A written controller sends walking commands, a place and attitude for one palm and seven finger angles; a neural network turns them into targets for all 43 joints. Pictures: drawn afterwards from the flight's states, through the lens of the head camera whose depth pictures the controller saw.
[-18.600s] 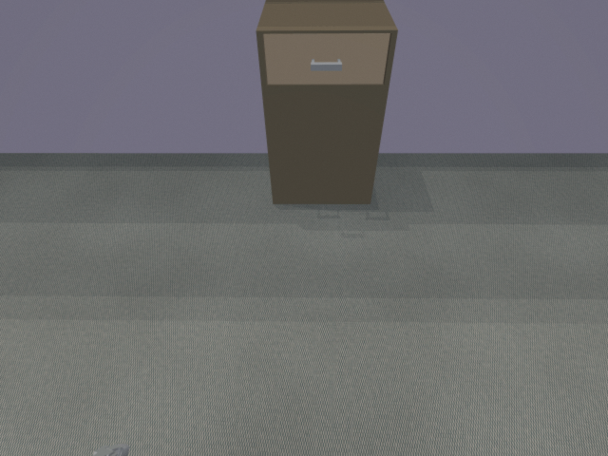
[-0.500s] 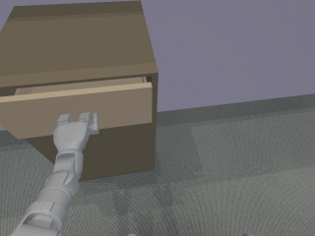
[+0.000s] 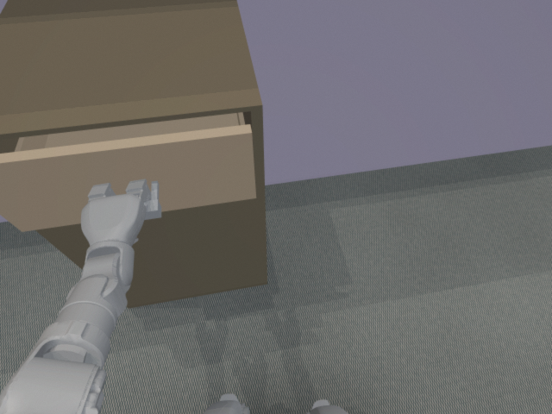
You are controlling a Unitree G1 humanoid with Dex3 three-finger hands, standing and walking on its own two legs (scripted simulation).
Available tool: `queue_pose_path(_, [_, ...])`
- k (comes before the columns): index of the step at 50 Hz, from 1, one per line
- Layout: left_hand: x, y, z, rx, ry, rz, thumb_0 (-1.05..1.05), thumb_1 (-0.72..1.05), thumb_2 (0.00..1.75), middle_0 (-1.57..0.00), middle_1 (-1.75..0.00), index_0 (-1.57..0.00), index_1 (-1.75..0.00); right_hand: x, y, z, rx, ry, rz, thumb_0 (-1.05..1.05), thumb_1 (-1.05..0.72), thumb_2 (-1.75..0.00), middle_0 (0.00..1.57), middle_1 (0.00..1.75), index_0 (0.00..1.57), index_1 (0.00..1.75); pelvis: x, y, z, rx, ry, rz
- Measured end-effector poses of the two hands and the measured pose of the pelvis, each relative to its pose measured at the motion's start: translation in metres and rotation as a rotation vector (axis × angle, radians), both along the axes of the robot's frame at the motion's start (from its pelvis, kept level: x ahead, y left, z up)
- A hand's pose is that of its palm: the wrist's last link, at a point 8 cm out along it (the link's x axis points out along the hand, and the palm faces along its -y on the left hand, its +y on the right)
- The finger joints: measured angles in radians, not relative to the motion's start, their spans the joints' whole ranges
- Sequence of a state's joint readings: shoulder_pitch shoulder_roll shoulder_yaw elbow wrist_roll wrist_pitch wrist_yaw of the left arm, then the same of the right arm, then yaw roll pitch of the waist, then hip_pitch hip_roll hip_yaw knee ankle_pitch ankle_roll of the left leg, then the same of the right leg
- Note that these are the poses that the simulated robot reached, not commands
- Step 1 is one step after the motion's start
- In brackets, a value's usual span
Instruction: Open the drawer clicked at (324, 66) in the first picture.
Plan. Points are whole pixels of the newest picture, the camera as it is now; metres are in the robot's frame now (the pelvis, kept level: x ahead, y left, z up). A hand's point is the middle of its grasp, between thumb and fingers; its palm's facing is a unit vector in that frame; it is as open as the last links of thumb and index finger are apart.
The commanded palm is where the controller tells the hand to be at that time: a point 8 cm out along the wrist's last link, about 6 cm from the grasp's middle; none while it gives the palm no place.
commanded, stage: pull the drawer open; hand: left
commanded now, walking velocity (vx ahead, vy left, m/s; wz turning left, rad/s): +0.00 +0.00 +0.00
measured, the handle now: (125, 202) +0.45 +0.25 +0.00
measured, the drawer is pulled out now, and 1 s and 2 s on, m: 0.05 0.27 0.30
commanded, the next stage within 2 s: open the thumb to release the handle in 1.40 s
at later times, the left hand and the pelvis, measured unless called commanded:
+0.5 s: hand (126, 303) +0.29 +0.22 -0.02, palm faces -0.01 -0.11 -0.99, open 5.6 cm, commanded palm +0.25 +0.21 +0.03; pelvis +0.02 +0.01 +0.01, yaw +1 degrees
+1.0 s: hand (122, 382) +0.19 +0.20 -0.02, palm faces -0.03 -0.11 -0.99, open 5.7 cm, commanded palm +0.14 +0.20 +0.03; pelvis +0.01 -0.02 +0.00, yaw +2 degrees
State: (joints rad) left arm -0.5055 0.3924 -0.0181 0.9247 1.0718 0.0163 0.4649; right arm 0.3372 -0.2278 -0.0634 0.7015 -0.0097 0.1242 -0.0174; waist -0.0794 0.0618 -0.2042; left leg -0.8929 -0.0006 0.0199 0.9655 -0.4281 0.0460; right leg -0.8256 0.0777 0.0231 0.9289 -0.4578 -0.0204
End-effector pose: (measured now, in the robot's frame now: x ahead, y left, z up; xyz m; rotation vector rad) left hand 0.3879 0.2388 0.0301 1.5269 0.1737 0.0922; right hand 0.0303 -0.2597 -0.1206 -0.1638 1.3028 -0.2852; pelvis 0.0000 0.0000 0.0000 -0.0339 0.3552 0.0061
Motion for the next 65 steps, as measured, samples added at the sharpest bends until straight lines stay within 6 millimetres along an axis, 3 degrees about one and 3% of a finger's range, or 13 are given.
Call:
queue_pose_path(4, [-0.013, -0.002, 0.000, -0.011, -0.012, -0.001, 0.03, 0.76, 0.80, -0.31, -1.34, -0.41, -1.35, -0.003, -0.002, 0.004, 0.006, 0.003, -0.021, 0.01, -0.91, -0.90, 0.20, 0.30, 0.21, 0.30, 0.005, 0.001, 0.004, 0.002, -0.011, -0.013])
queue_pose_path(8, [-0.032, -0.004, 0.000, -0.024, -0.025, -0.001, 0.04, 0.76, 0.79, -0.30, -1.35, -0.41, -1.35, 0.012, -0.001, 0.010, 0.009, -0.035, -0.015, 0.01, -0.91, -0.90, 0.20, 0.30, 0.20, 0.30, 0.011, 0.002, 0.009, 0.003, -0.029, -0.017])
queue_pose_path(23, [-0.108, -0.017, 0.000, -0.060, -0.040, 0.028, 0.05, 0.74, 0.79, -0.30, -1.35, -0.41, -1.35, 0.151, 0.021, 0.042, 0.045, -0.374, 0.172, 0.01, -0.91, -0.90, 0.20, 0.30, 0.20, 0.30, 0.025, 0.007, 0.014, 0.006, -0.092, 0.004])
queue_pose_path(30, [-0.143, -0.023, 0.001, -0.062, -0.036, 0.039, 0.05, 0.73, 0.80, -0.30, -1.34, -0.41, -1.35, 0.188, 0.040, 0.051, 0.086, -0.467, 0.263, 0.01, -0.91, -0.90, 0.20, 0.30, 0.20, 0.30, 0.024, 0.003, 0.012, 0.010, -0.115, 0.019])
queue_pose_path(35, [-0.166, -0.028, 0.002, -0.064, -0.027, 0.051, 0.06, 0.73, 0.79, -0.29, -1.34, -0.41, -1.35, 0.196, 0.049, 0.049, 0.122, -0.488, 0.302, 0.01, -0.91, -0.90, 0.20, 0.30, 0.20, 0.30, 0.022, -0.001, 0.010, 0.014, -0.129, 0.025])
queue_pose_path(41, [-0.190, -0.032, 0.002, -0.057, -0.022, 0.060, 0.06, 0.73, 0.80, -0.29, -1.33, -0.41, -1.35, 0.189, 0.051, 0.040, 0.145, -0.471, 0.328, 0.01, -0.91, -0.90, 0.20, 0.30, 0.21, 0.30, 0.017, -0.007, 0.007, 0.022, -0.139, 0.028])
queue_pose_path(54, [-0.233, -0.039, 0.003, -0.069, -0.011, 0.066, 0.07, 0.73, 0.78, -0.29, -1.33, -0.41, -1.35, 0.169, 0.022, 0.030, 0.118, -0.452, 0.314, 0.02, -0.91, -0.90, 0.20, 0.30, 0.20, 0.30, 0.009, -0.023, -0.001, 0.041, -0.139, 0.009])
queue_pose_path(59, [-0.252, -0.042, 0.004, -0.079, 0.004, 0.061, 0.07, 0.72, 0.76, -0.28, -1.33, -0.41, -1.35, 0.170, 0.012, 0.032, 0.104, -0.477, 0.317, 0.02, -0.91, -0.90, 0.20, 0.30, 0.20, 0.30, 0.007, -0.028, -0.004, 0.047, -0.136, 0.002])
queue_pose_path(65, [-0.259, -0.042, 0.005, -0.064, -0.005, 0.044, 0.05, 0.72, 0.75, -0.27, -1.34, -0.40, -1.32, 0.177, 0.008, 0.031, 0.096, -0.512, 0.332, 0.02, -0.91, -0.90, 0.20, 0.30, 0.20, 0.30, 0.003, -0.031, -0.010, 0.050, -0.126, 0.004])
